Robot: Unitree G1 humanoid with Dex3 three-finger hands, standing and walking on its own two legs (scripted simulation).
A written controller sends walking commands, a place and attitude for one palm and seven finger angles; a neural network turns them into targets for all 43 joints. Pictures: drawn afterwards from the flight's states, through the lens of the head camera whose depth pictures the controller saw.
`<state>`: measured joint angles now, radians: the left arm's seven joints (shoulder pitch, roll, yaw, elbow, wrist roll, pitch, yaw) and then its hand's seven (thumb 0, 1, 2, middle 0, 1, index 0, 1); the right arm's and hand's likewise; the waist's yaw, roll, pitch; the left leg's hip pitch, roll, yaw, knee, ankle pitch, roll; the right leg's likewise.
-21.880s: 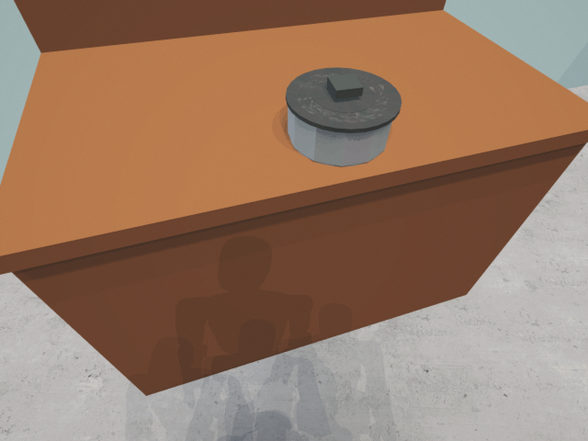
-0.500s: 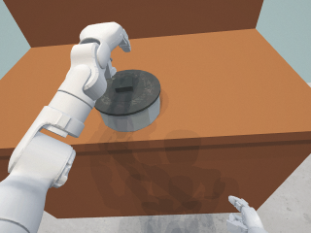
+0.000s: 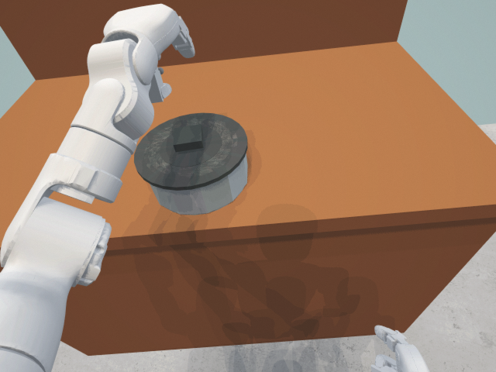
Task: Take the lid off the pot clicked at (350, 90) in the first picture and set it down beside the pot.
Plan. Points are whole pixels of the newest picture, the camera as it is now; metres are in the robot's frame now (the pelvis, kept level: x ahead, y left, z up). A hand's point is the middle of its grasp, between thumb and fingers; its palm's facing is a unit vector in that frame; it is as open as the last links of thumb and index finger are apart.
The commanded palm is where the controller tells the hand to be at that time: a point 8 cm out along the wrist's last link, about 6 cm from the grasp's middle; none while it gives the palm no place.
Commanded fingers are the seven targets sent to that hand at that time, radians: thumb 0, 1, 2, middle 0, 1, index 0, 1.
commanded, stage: draw the hand back to the body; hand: left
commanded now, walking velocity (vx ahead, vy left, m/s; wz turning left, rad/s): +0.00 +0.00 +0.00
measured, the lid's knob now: (188, 137) +0.48 +0.11 +0.15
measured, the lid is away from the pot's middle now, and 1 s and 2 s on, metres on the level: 0.00 0.00 0.00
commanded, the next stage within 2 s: none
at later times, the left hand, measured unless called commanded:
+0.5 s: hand (181, 122) +0.36 +0.07 +0.27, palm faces -0.04 -0.69 -0.72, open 9.8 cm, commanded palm +0.34 +0.16 +0.32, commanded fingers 0.00 -0.29 1.53 -0.80 -0.15 -0.84 -0.17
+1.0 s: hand (112, 119) +0.31 +0.13 +0.31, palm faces +0.18 -0.96 -0.20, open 9.0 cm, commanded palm +0.28 +0.19 +0.30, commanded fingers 0.00 0.47 1.13 -0.42 -0.25 -0.43 -0.25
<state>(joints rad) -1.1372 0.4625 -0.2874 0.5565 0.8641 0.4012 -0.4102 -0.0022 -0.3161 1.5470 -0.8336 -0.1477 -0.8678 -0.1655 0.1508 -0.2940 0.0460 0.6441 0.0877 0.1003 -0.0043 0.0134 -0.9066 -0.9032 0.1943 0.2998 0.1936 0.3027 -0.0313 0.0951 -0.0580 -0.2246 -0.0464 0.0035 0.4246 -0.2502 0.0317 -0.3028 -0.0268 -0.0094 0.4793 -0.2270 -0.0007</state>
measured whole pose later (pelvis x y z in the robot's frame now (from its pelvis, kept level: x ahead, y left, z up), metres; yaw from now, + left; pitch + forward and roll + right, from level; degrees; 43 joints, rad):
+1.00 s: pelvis +0.03 -0.01 +0.00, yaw -2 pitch -2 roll +0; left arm -0.21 0.31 0.19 -0.41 -0.08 -0.14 0.07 0.00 0.17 1.28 -0.58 -0.21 -0.59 -0.22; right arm 0.16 -0.24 0.01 0.65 0.04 -0.04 -0.02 0.02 -0.91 -0.90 0.19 0.30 0.19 0.30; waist 0.01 0.06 0.03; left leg -0.09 0.00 0.02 0.43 -0.31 0.01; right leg -0.16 0.02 0.00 0.44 -0.25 -0.02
